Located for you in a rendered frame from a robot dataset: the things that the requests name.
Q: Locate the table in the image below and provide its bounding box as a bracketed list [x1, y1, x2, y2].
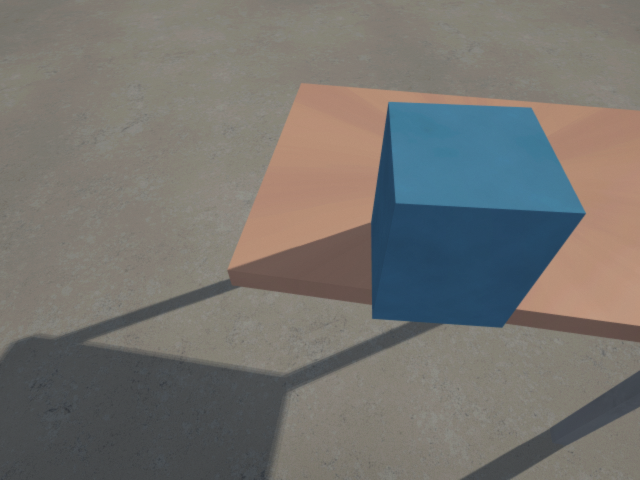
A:
[227, 83, 640, 445]

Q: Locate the carton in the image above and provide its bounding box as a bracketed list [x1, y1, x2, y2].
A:
[371, 102, 586, 328]

